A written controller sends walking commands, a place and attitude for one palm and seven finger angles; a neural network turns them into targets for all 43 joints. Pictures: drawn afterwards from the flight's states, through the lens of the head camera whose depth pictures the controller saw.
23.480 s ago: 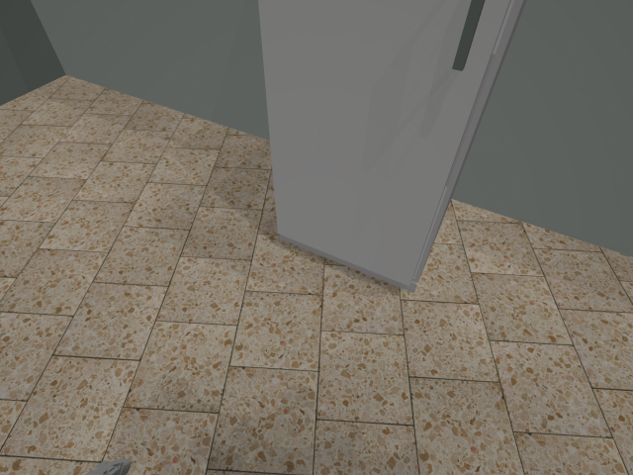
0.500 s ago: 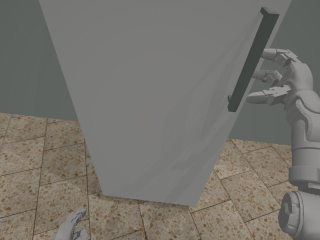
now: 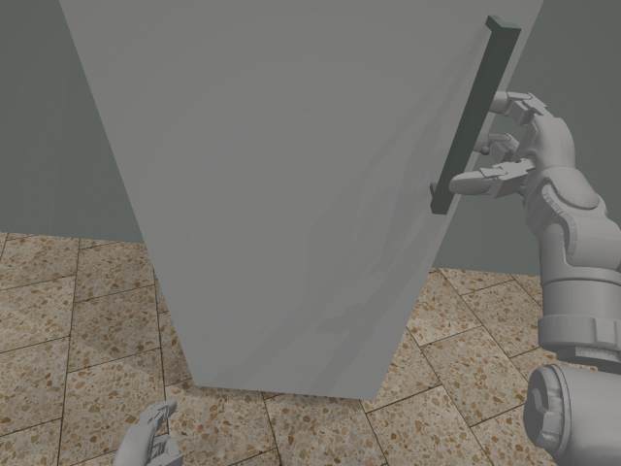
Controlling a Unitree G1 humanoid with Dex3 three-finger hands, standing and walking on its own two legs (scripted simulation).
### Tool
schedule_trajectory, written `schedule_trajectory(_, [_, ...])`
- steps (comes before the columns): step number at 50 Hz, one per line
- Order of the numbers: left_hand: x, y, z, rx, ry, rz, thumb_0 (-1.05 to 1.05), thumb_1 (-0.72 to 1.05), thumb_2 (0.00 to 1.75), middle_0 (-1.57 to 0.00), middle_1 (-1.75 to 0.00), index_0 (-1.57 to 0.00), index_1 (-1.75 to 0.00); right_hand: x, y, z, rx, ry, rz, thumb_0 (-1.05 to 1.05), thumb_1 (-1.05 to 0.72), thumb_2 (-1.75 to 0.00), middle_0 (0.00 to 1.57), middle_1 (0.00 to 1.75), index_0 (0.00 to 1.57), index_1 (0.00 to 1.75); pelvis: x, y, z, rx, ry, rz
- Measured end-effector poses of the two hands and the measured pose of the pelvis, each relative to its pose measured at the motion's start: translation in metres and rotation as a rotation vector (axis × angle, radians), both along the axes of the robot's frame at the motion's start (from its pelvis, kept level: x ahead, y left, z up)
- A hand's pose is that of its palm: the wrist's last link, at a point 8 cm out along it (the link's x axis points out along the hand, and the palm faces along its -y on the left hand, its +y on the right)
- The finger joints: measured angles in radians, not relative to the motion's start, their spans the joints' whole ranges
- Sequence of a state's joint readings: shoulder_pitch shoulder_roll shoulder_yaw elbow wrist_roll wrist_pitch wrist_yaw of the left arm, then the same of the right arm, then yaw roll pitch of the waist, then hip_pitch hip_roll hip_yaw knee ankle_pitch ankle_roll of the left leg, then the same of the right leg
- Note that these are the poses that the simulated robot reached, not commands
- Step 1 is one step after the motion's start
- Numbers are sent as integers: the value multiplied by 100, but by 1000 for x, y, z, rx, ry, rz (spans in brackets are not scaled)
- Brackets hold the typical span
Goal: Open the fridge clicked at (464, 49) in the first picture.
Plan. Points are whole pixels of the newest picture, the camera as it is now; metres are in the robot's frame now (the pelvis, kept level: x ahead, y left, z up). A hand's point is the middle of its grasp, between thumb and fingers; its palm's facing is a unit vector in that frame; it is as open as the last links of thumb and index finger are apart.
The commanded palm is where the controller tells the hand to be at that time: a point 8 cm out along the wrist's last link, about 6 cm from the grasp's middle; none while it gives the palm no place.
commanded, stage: slide the fingers in behind the handle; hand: right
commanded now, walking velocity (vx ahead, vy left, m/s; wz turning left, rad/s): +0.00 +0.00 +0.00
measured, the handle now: (463, 126) +0.48 -0.16 +0.25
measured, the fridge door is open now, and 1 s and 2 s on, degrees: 0 0 0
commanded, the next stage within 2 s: grip the handle and tug to test in 0.92 s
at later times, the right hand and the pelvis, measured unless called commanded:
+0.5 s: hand (467, 147) +0.41 -0.15 +0.26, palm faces +0.05 +1.00 +0.00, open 14.4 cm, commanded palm +0.38 -0.19 +0.25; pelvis +0.00 +0.00 +0.00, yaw +1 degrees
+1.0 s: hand (468, 148) +0.41 -0.15 +0.26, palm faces +0.04 +1.00 +0.00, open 14.3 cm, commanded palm +0.38 -0.20 +0.25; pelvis +0.01 +0.00 +0.00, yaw +1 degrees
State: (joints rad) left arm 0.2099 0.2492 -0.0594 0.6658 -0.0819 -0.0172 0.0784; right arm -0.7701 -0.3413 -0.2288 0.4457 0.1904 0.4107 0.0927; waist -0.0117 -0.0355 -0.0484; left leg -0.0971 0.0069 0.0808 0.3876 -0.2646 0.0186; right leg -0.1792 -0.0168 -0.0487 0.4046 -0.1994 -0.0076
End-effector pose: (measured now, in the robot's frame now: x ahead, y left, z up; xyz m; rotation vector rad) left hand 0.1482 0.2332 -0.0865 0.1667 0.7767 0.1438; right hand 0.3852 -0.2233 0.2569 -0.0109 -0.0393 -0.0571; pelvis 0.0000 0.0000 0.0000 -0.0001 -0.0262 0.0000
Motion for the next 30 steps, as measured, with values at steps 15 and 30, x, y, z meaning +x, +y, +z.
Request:
schedule_trajectory(15, [-10,9,-4,-4,19,31,1,91,90,-20,-30,-21,-30,6,19,-1,19,-14,22,-1,50,-30,30,120,26,120,2,2,1,-4,3,14])
schedule_trajectory(30, [10,7,2,-5,-7,8,1,91,90,-20,-30,-21,-30,4,21,0,8,-11,11,-1,50,-30,28,118,22,118,7,4,1,-5,2,10])
